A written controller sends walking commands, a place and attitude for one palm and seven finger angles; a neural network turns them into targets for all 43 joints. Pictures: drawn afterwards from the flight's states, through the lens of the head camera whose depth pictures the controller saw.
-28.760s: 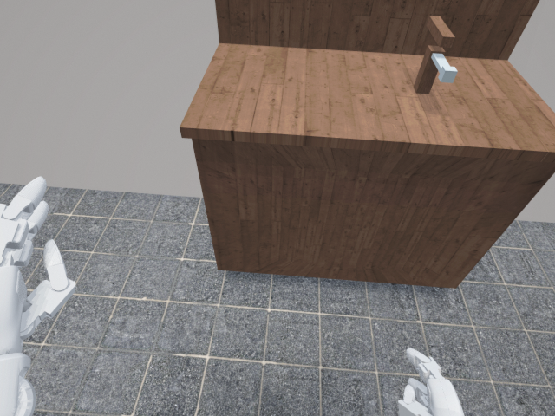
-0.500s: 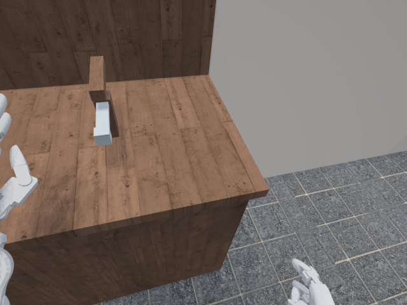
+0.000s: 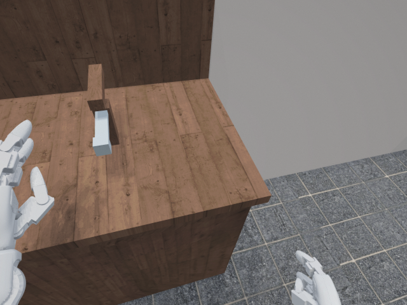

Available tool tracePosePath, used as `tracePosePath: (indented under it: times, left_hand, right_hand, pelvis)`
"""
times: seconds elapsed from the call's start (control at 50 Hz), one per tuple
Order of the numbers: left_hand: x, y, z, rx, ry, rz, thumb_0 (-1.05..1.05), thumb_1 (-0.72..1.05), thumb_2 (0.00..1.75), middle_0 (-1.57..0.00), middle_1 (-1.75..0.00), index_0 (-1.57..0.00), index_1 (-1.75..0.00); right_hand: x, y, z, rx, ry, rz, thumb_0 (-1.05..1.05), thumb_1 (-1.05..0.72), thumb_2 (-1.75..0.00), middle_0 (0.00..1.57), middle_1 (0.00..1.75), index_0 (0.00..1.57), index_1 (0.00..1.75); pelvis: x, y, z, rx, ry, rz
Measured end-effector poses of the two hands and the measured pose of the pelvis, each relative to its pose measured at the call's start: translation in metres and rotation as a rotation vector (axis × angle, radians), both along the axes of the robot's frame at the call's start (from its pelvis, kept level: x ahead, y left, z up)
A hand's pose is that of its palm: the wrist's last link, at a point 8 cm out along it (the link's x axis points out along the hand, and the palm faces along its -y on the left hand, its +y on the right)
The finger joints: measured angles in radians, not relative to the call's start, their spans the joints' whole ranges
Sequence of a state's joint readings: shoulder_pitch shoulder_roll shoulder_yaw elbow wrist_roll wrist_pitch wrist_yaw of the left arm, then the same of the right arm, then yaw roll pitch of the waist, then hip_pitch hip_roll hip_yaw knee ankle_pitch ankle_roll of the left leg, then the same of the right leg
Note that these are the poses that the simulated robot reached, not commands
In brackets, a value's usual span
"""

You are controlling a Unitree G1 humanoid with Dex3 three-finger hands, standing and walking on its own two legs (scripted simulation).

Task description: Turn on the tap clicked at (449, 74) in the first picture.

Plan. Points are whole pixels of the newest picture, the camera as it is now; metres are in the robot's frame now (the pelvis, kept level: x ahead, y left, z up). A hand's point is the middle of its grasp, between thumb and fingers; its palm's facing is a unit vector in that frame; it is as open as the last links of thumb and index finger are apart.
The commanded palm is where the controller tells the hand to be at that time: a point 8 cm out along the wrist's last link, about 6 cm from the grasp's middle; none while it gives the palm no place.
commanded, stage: look again from close up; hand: left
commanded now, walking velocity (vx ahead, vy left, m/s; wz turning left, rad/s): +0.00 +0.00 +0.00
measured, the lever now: (102, 145) +0.36 +0.24 +0.12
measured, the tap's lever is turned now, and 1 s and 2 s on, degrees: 0 0 0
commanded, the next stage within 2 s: shuffle to correct the standing spot in 0.24 s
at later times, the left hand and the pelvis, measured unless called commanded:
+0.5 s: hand (79, 188) +0.25 +0.22 +0.15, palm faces +0.38 -0.85 -0.37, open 7.4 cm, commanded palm +0.19 +0.25 +0.17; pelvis +0.03 -0.03 +0.00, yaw +0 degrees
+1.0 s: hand (108, 195) +0.24 +0.18 +0.15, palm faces +0.35 -0.86 -0.36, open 7.4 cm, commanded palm +0.18 +0.21 +0.17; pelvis +0.02 -0.07 -0.01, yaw +0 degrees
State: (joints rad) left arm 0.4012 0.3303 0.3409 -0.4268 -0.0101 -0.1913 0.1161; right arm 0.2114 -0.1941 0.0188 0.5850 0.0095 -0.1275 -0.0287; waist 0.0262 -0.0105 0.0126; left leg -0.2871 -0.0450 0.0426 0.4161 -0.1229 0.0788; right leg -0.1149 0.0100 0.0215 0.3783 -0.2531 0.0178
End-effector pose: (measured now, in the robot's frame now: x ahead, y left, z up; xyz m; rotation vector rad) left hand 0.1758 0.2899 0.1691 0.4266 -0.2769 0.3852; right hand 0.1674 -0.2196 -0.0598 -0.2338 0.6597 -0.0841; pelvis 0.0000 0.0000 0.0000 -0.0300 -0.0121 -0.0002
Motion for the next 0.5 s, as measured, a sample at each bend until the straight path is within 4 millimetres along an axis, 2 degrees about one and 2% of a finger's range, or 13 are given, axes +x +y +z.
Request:
tracePosePath:
  times: [0.12,0.28,0.5]
  left_hand:
    - [0.011,-0.011,-0.007,-0.001,0.045,-0.021,0.01,0.89,0.9,-0.21,-0.3,-0.21,-0.3]
    - [0.021,-0.021,0.003,0.028,0.026,-0.027,0.01,0.89,0.9,-0.21,-0.3,-0.21,-0.3]
    - [0.03,-0.028,-0.003,-0.001,0.066,-0.018,0.01,0.89,0.9,-0.21,-0.3,-0.21,-0.3]
  right_hand:
    - [0.004,-0.013,-0.001,-0.002,0.012,-0.025,0.02,-0.91,-0.9,0.21,0.3,0.2,0.3]
    - [0.01,-0.027,-0.007,-0.004,0.048,-0.043,0.02,-0.91,-0.9,0.21,0.3,0.2,0.3]
    - [0.023,-0.031,-0.008,0.017,0.046,-0.054,0.02,-0.91,-0.9,0.21,0.3,0.2,0.3]
  pelvis:
    - [0.008,-0.01,0.0,0.001,0.006,0.001]
    - [0.02,-0.019,0.0,0.004,0.011,-0.001]
    - [0.026,-0.028,-0.001,0.016,0.006,-0.006]
